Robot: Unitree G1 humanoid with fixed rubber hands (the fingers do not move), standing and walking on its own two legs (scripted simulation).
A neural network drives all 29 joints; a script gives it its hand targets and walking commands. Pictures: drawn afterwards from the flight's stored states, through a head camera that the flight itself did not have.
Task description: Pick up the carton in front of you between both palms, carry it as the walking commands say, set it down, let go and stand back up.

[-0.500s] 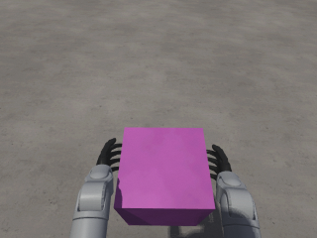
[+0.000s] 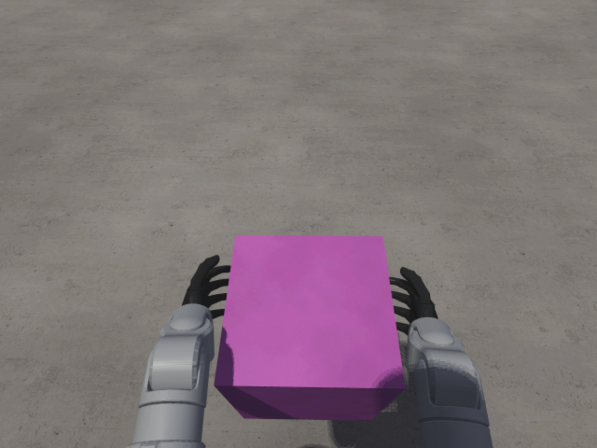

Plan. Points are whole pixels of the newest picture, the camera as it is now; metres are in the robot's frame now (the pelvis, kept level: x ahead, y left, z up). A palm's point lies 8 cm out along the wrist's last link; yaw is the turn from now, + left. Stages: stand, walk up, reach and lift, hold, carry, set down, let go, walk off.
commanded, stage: carry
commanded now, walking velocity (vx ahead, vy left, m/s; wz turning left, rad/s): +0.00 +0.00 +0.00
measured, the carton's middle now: (307, 334) +0.30 +0.00 -0.06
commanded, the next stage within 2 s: hold in 1.82 s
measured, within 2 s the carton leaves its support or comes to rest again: neither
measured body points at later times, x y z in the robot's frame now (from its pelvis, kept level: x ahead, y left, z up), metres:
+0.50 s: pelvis +0.08 +0.02 -0.01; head +0.08 +0.02 +0.44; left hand +0.39 +0.17 +0.03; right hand +0.38 -0.13 +0.02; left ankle +0.00 +0.13 -0.74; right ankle +0.07 -0.08 -0.74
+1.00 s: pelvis +0.06 +0.02 +0.00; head +0.03 +0.02 +0.45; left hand +0.36 +0.17 +0.03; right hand +0.35 -0.13 +0.03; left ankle +0.00 +0.13 -0.74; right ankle +0.07 -0.08 -0.74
